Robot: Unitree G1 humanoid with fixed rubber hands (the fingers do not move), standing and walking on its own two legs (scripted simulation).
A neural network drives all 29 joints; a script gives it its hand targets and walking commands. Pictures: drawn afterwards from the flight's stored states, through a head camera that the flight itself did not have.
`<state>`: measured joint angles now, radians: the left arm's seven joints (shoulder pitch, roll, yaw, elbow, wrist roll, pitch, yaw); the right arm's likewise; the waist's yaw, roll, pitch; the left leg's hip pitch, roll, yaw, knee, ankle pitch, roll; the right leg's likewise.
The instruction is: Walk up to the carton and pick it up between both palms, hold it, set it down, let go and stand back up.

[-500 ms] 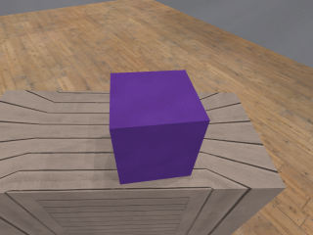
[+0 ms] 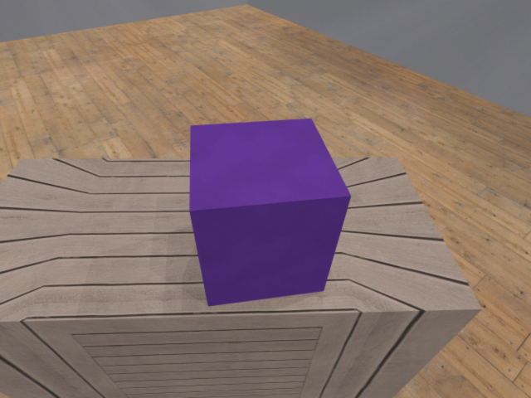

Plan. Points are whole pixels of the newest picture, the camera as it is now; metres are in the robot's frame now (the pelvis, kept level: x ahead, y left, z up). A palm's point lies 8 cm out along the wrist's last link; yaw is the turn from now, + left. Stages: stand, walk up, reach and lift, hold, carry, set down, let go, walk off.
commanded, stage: stand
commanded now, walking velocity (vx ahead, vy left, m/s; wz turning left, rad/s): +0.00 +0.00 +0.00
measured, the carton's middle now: (260, 211) +0.48 +0.01 +0.01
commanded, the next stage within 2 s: none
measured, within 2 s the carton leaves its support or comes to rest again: neither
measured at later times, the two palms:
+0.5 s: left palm out of the picture -0.04 +0.20 -0.15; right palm out of the picture -0.05 -0.21 -0.15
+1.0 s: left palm out of the picture -0.03 +0.20 -0.15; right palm out of the picture -0.04 -0.21 -0.15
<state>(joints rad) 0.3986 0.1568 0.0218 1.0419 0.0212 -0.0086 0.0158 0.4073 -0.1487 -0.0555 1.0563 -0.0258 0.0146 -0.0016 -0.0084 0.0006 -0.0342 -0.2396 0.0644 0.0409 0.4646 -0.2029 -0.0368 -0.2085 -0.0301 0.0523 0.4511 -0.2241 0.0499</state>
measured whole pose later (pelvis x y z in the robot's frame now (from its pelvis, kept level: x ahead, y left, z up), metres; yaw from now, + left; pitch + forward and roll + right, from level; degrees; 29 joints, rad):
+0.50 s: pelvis +0.00 +0.00 +0.00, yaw +0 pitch -2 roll +0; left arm 0.37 0.11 0.02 1.12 0.02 -0.01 0.03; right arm 0.38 -0.11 -0.05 1.13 -0.02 0.01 -0.02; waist -0.01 0.00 -0.01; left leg -0.24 0.07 0.03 0.46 -0.20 -0.04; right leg -0.20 -0.03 0.04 0.45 -0.22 0.05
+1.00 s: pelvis +0.00 +0.00 +0.00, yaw +1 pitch -1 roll +0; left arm 0.35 0.10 0.01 1.13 0.01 -0.01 0.03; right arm 0.37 -0.10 -0.04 1.14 -0.02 0.01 -0.03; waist -0.01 0.01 0.01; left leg -0.23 0.06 0.03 0.46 -0.20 -0.04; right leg -0.20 -0.03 0.04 0.45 -0.23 0.04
